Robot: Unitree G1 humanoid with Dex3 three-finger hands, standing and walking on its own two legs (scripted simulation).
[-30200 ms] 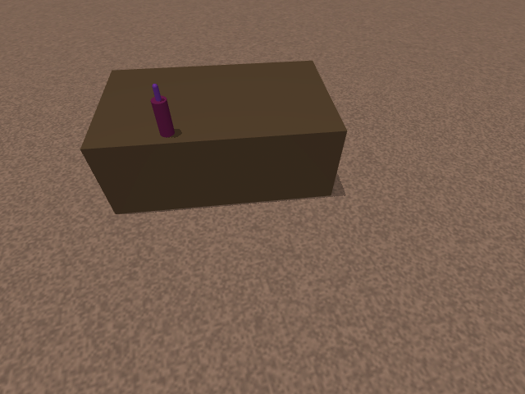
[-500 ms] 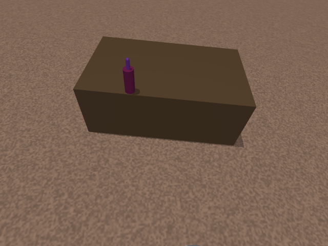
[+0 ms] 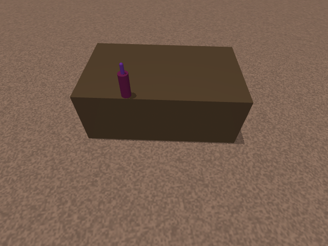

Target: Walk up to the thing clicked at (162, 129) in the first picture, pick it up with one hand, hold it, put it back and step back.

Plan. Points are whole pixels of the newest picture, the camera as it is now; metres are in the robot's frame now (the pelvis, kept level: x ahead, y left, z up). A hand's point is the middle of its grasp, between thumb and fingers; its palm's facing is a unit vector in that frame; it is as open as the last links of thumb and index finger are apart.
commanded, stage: step back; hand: left
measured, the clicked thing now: (123, 80) +1.01 +0.25 -0.23
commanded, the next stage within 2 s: stand in 0.46 s
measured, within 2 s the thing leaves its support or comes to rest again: neither
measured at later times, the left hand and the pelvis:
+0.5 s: hand out of the picture +0.15 +0.27 -0.15, palm faces +0.04 -0.93 -0.36, open 7.4 cm; pelvis +0.04 +0.01 +0.00, yaw +1 degrees
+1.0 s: hand out of the picture +0.08 +0.26 -0.14, palm faces +0.00 -0.94 -0.34, open 7.4 cm; pelvis +0.01 +0.01 +0.02, yaw +1 degrees
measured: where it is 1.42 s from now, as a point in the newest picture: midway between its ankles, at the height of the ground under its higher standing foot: outside the picture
